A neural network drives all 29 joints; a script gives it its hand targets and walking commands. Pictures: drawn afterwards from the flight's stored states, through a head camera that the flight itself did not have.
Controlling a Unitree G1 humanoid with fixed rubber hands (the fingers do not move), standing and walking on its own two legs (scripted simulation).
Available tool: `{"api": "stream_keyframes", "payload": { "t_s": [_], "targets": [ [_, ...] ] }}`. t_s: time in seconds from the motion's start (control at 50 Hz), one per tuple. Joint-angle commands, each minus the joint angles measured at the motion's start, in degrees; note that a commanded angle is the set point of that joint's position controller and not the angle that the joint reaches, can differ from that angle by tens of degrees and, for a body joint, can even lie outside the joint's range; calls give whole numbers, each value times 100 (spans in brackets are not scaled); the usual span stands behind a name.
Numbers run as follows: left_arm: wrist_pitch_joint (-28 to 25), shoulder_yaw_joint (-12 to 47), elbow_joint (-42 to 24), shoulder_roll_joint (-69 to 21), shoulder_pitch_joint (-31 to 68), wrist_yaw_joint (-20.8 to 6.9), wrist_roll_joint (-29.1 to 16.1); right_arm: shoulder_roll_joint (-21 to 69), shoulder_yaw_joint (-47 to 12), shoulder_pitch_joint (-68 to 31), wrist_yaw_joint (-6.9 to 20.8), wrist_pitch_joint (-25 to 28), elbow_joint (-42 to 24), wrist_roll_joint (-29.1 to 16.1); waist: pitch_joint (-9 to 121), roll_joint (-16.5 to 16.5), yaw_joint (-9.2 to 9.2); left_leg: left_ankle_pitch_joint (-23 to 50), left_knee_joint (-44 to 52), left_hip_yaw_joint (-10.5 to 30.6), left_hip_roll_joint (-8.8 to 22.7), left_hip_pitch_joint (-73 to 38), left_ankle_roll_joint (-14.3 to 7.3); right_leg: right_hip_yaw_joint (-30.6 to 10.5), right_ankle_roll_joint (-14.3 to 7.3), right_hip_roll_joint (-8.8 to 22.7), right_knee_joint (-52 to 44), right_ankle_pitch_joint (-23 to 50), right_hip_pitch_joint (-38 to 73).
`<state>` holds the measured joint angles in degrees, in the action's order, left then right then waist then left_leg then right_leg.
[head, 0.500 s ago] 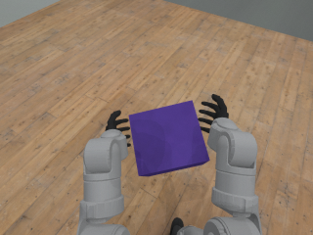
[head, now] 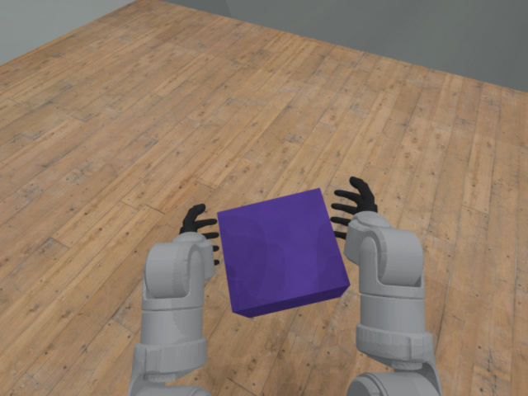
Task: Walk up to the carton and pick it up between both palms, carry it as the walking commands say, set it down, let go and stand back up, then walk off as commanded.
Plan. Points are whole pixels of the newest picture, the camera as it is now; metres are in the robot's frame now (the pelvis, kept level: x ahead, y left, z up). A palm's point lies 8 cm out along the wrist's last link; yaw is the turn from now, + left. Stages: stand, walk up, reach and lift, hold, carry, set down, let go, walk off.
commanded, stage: carry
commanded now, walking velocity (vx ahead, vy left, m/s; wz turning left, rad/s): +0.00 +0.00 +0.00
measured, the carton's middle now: (282, 257) +0.34 -0.02 -0.02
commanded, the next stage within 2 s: hold in 1.54 s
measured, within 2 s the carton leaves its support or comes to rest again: neither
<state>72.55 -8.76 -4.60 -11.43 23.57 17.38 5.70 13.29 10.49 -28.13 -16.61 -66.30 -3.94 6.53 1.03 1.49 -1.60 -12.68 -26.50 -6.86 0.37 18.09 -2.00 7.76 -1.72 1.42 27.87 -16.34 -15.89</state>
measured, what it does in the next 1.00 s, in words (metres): stands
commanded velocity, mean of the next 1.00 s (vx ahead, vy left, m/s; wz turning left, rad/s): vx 0.00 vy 0.00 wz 0.00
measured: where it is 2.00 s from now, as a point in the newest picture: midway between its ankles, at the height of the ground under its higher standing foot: outside the picture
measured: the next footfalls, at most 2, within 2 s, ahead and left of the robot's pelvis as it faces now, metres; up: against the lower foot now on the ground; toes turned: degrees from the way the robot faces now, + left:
none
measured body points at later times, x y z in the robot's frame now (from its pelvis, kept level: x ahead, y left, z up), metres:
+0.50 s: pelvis +0.03 +0.02 +0.00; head +0.00 +0.02 +0.45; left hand +0.33 +0.14 +0.06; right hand +0.35 -0.11 +0.09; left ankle +0.01 +0.10 -0.74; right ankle -0.02 -0.09 -0.74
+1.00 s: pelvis +0.02 +0.02 +0.00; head +0.00 +0.02 +0.45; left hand +0.32 +0.15 +0.06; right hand +0.34 -0.10 +0.09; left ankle +0.01 +0.10 -0.74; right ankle -0.02 -0.09 -0.74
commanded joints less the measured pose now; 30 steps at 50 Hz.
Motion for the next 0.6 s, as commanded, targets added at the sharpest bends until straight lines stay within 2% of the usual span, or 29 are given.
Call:
{"api": "stream_keyframes", "payload": {
  "t_s": [0.0, 0.02, 0.08, 0.12, 0.16, 0.22, 0.26, 0.38, 0.4, 0.5, 0.56, 0.58],
  "targets": [
    [-353, 3490, -825, -5570, 4071, -2473, -2485, 6096, -3605, -2093, 2406, -400, 545, -2466, 3025, -310, 107, 3550, -353, 642, 825, -1423, 3, -520, 87, 646, 119, 3416, 1338],
    [-354, 3492, -734, -5618, 4145, -2493, -2534, 6076, -3556, -2151, 2396, -386, 560, -2425, 3048, -185, 99, 3279, -342, 636, 789, -1371, 20, -577, 41, 714, 163, 3652, 1398],
    [-340, 3395, -581, -5622, 4300, -2544, -2599, 6136, -3460, -2240, 2380, -373, 746, -2367, 3008, -68, 95, 3386, -372, 630, 792, -1399, -13, -602, 75, 716, 222, 3756, 1387],
    [-322, 3319, -312, -5677, 4259, -2573, -2593, 6109, -3367, -2262, 2373, -355, 878, -2317, 2919, -247, 100, 3588, -339, 692, 832, -1460, -45, -596, 110, 680, 229, 3404, 1248],
    [-333, 3253, -292, -5678, 4395, -2591, -2605, 6158, -3318, -2324, 2380, -340, 958, -2309, 2910, -238, 100, 3437, -307, 721, 851, -1471, -81, -586, 124, 686, 192, 3116, 1239],
    [-350, 3189, -237, -5718, 4526, -2610, -2611, 6156, -3256, -2463, 2408, -313, 963, -2317, 2849, -241, 106, 2961, -244, 760, 834, -1407, -58, -607, 95, 746, 136, 2827, 1283],
    [-378, 3091, -206, -5667, 4510, -2597, -2550, 6181, -3242, -2408, 2423, -329, 1121, -2315, 2741, -73, 117, 2566, -198, 753, 791, -1301, -48, -619, 89, 763, 68, 2605, 1270],
    [-405, 3014, -144, -5698, 4476, -2583, -2470, 6167, -3233, -2576, 2495, -326, 1107, -2382, 2483, -281, 138, 2028, 112, 985, 847, -1192, -26, -624, 94, 764, 10, 1647, 1097],
    [-403, 3000, -146, -5689, 4473, -2578, -2461, 6204, -3224, -2532, 2499, -338, 1167, -2374, 2428, -238, 139, 2207, 100, 1022, 880, -1194, -35, -618, 117, 752, 7, 1615, 1060],
    [-426, 2998, -148, -5678, 4422, -2583, -2471, 6185, -3259, -2525, 2503, -326, 1146, -2387, 2490, -111, 145, 2132, -36, 907, 804, -1183, -36, -676, 93, 835, 3, 1947, 1089],
    [-419, 3010, -148, -5684, 4390, -2587, -2486, 6199, -3271, -2543, 2491, -328, 1099, -2412, 2582, -183, 137, 2489, -77, 915, 822, -1288, -25, -653, 114, 833, 99, 2103, 1108],
    [-413, 3003, -104, -5694, 4371, -2594, -2487, 6198, -3278, -2571, 2484, -326, 1076, -2407, 2581, -83, 134, 2542, -90, 926, 832, -1297, -42, -644, 127, 823, 89, 2097, 1063]
  ]
}}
